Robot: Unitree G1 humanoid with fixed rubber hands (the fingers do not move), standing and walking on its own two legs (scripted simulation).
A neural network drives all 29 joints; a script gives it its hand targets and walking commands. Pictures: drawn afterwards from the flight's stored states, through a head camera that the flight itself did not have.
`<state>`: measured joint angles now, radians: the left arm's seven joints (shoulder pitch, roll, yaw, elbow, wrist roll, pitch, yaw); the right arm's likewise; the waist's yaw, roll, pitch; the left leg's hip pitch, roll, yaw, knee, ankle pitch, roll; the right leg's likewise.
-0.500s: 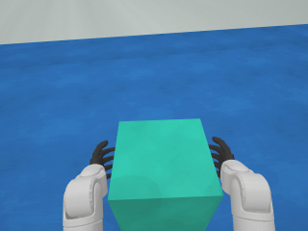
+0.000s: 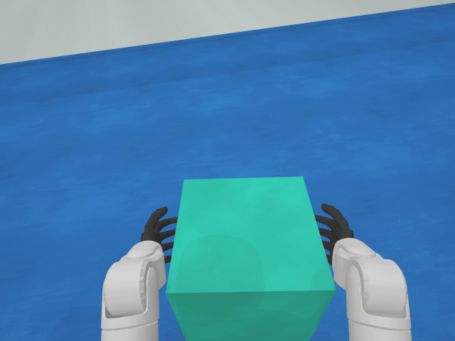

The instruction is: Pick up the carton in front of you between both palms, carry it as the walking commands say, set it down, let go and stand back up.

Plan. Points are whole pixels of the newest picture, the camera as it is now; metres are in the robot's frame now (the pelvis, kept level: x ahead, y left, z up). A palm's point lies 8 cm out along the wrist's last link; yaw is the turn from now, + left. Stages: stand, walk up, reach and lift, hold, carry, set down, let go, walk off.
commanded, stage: carry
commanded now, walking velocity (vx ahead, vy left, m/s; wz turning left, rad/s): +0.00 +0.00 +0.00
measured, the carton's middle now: (245, 266) +0.27 +0.00 +0.00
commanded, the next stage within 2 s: hold in 1.74 s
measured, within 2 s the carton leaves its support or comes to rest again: neither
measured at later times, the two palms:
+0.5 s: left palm (142, 227) +0.31 +0.17 +0.08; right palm (318, 217) +0.31 -0.13 +0.08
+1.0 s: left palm (138, 257) +0.27 +0.18 +0.06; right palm (319, 248) +0.27 -0.12 +0.06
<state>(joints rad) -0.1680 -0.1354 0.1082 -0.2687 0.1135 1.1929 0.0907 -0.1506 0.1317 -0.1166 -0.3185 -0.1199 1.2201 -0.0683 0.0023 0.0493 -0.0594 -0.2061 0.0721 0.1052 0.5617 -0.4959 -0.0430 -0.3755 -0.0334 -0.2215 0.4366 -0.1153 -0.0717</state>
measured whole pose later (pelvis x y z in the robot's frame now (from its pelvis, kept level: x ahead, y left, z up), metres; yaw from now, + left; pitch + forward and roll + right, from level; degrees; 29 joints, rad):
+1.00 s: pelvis +0.02 +0.02 +0.00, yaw +0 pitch +1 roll +0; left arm -0.09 -0.13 0.10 -0.09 0.17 0.99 0.05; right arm -0.09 0.13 -0.08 -0.11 -0.17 1.00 -0.03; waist 0.00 0.01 -0.13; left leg -0.18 0.04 0.12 0.52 -0.37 0.01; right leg -0.36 -0.08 -0.20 0.51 -0.18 -0.02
